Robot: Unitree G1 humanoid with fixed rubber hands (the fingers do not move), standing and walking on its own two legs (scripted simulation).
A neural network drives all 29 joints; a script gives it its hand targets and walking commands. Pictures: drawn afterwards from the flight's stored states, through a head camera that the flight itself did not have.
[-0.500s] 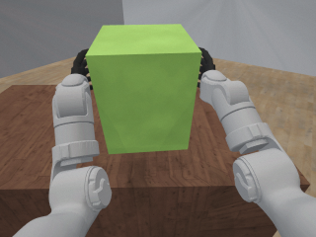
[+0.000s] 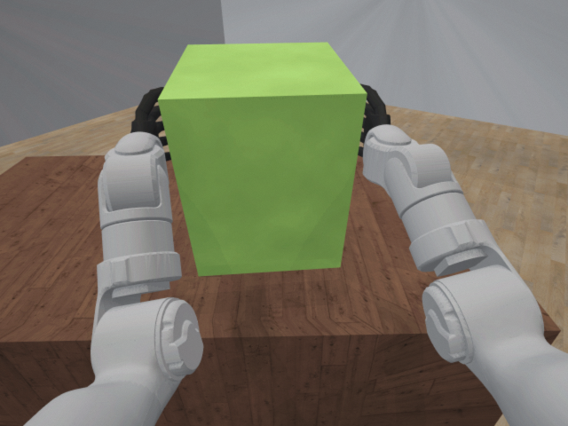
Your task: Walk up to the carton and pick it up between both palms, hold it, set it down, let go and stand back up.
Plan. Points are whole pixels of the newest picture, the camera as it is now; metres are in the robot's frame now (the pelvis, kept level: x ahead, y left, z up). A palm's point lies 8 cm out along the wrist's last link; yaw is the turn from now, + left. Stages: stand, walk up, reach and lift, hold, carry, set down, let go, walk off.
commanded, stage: hold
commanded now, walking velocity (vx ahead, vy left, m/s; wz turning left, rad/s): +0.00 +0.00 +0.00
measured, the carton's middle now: (264, 156) +0.40 +0.00 +0.26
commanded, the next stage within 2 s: none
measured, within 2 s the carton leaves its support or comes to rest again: neither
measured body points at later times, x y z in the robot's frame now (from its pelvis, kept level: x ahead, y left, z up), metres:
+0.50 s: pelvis +0.00 +0.00 +0.00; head -0.09 +0.02 +0.44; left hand +0.39 +0.15 +0.30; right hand +0.37 -0.15 +0.29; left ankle +0.01 +0.13 -0.75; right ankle +0.01 -0.10 -0.75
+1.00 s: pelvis +0.00 +0.00 +0.00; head -0.08 +0.02 +0.44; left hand +0.39 +0.15 +0.29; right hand +0.38 -0.15 +0.29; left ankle +0.01 +0.12 -0.75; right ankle +0.01 -0.10 -0.75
